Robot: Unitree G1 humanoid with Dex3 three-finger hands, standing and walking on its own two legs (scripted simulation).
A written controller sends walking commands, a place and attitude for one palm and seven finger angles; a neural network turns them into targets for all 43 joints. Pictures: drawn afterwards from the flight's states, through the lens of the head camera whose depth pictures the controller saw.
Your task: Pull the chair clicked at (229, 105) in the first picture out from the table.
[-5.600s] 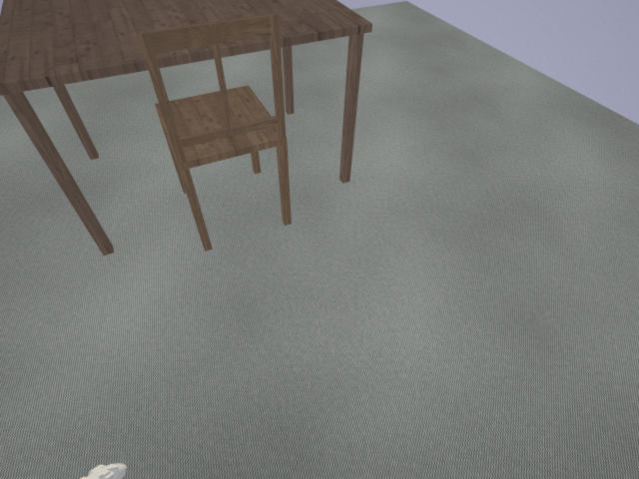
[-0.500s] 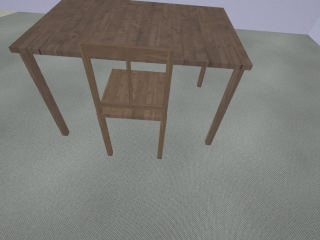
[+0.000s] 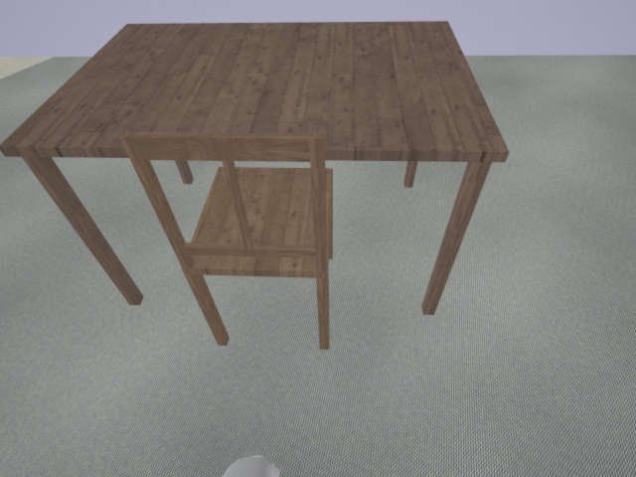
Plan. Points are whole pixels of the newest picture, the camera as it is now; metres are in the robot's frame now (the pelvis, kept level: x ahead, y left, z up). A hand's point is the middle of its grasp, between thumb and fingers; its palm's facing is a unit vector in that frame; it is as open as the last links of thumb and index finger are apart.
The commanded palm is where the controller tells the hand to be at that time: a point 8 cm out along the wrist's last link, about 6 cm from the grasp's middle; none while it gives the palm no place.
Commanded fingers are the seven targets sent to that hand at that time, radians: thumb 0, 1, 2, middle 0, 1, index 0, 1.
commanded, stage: take the last steps up to it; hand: left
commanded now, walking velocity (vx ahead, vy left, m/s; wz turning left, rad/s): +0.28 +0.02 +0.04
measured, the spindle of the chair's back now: (239, 207) +0.67 +0.22 -0.11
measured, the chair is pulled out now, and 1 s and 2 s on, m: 0.00 0.00 0.00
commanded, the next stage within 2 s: come to a stop and stand still in 0.30 s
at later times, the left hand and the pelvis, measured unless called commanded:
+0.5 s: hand (187, 445) +0.20 +0.23 -0.18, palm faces +0.06 -0.98 -0.19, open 7.4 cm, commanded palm none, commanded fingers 0.00 0.90 0.90 -0.20 -0.30 -0.20 -0.30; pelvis +0.17 +0.04 -0.01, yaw -1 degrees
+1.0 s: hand (169, 422) +0.24 +0.27 -0.19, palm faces +0.05 -0.97 -0.24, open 7.3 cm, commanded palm none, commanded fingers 0.00 0.90 0.90 -0.20 -0.30 -0.20 -0.30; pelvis +0.17 +0.08 -0.03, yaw +0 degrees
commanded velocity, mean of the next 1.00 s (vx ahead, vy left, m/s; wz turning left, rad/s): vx -0.01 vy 0.02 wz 0.00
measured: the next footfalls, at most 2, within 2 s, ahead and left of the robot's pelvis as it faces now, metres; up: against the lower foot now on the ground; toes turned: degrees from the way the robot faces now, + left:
left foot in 0.26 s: +0.21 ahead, +0.14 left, +0.00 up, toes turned +7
right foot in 0.58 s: +0.25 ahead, -0.05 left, +0.00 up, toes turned +1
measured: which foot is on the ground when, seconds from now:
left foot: up 0.00-0.24, down 0.26-0.66, up 0.68-0.92, down 0.94-1.00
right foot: down 0.00-0.26, up 0.28-0.56, down 0.58-1.00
